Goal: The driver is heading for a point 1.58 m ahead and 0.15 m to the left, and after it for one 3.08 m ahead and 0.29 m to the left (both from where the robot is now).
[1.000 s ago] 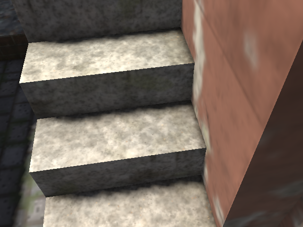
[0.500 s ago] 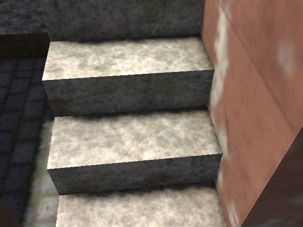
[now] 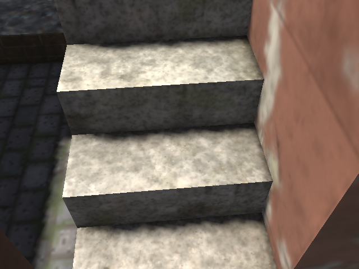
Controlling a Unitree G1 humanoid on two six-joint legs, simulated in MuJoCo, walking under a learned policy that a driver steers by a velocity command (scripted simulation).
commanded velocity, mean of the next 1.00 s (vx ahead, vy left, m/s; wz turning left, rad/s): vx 0.11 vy -0.01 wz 0.00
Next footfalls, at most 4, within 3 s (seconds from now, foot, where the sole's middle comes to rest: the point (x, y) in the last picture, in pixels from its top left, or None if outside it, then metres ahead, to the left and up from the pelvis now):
none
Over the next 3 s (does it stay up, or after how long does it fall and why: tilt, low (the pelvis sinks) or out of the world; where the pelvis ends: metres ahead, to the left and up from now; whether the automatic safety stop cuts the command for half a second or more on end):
stays up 0.01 0.00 0.00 its command is cut before an obstacle from the start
